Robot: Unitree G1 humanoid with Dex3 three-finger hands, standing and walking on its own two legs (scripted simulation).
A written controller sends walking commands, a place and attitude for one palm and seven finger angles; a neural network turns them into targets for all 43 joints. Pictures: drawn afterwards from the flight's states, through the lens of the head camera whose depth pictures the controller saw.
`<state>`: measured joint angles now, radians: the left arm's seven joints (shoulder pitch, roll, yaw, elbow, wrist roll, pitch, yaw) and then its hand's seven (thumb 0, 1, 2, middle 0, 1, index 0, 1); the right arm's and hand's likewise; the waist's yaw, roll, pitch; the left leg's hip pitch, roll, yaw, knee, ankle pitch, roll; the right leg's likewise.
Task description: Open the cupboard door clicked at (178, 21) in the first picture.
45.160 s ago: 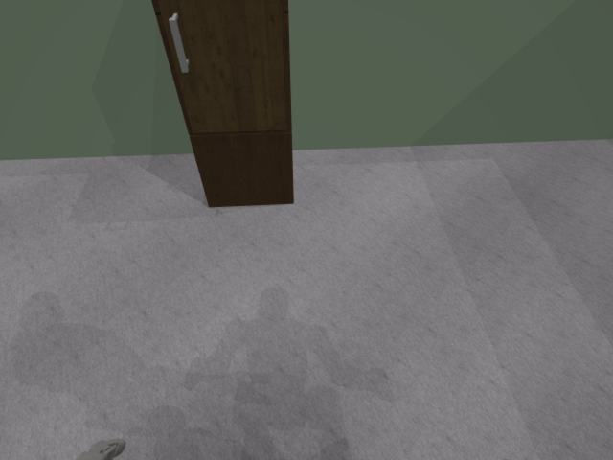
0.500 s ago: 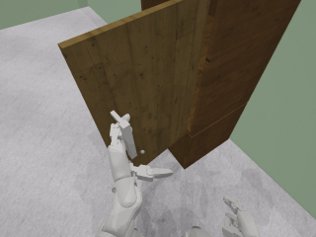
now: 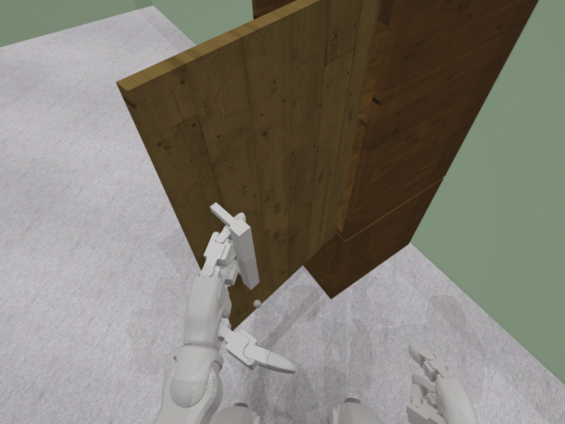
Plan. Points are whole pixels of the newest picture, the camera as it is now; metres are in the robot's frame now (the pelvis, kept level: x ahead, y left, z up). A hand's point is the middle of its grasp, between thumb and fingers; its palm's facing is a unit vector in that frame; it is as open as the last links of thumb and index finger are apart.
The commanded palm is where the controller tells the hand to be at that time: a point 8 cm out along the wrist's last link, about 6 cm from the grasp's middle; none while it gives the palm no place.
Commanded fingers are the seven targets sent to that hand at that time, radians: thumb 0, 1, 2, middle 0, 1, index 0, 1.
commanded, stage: slide the hand sideways off the handle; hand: left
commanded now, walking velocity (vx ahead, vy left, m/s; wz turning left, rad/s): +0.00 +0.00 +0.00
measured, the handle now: (236, 249) +0.34 +0.09 +0.06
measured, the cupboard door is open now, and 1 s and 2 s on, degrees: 100 100 100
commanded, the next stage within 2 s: draw the hand back to the body in 0.76 s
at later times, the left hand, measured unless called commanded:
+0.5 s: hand (220, 348) +0.21 +0.09 +0.06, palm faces -0.02 -1.00 -0.01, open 16.3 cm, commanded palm +0.18 +0.15 +0.06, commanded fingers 0.00 -0.50 0.30 -0.15 -0.30 -0.15 -0.30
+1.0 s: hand (193, 359) +0.19 +0.11 +0.07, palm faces -0.03 -1.00 -0.05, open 16.3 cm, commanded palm +0.16 +0.18 +0.08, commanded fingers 0.00 -0.50 0.30 -0.15 -0.30 -0.15 -0.30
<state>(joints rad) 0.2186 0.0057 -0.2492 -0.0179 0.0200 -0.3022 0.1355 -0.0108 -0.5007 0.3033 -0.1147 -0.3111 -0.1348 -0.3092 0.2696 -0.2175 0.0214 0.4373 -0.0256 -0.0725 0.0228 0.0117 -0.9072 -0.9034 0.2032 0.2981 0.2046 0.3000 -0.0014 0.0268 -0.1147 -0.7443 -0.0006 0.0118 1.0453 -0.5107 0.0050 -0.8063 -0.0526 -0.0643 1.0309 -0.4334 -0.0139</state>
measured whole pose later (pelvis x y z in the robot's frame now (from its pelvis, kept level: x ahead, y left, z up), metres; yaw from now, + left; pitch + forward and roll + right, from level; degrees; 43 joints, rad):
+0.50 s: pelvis +0.01 -0.01 -0.02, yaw +1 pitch +14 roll +0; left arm 0.56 0.09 -0.18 -0.29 -0.04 -0.34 0.00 -0.01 -0.50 0.30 -0.15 -0.31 -0.15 -0.30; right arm 0.25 -0.22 0.02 0.37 -0.01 -0.08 0.00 0.01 -0.91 -0.90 0.20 0.30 0.21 0.30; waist 0.02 0.03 -0.13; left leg -0.81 0.01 -0.02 1.14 -0.57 -0.01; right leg -0.87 -0.05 -0.09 1.12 -0.49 -0.02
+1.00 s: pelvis +0.00 -0.01 -0.02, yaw +1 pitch +13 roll -1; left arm 0.61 0.16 -0.07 -0.37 -0.12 -0.31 -0.09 -0.01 -0.50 0.30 -0.15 -0.31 -0.15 -0.30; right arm 0.27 -0.22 0.01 0.37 0.01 -0.09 -0.03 0.01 -0.91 -0.90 0.20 0.30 0.21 0.30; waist 0.02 0.04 -0.13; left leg -0.82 0.02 -0.03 1.17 -0.58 -0.01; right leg -0.86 -0.04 -0.10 1.13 -0.49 -0.03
